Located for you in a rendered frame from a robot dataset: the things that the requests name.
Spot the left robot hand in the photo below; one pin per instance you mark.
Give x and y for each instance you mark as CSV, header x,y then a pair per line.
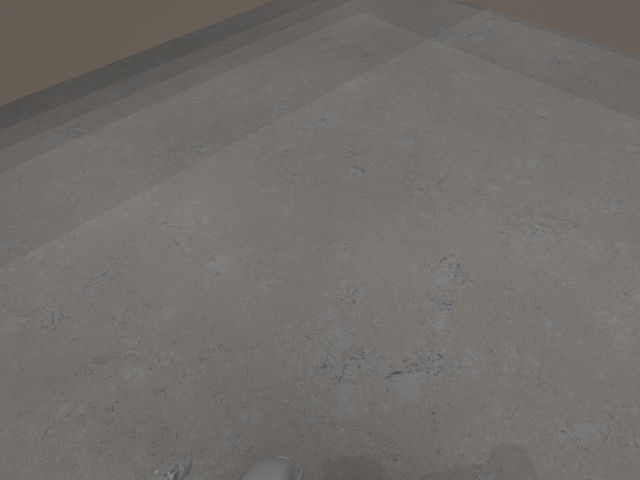
x,y
174,471

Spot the left robot thigh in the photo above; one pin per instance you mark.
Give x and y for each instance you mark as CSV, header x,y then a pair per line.
x,y
272,468

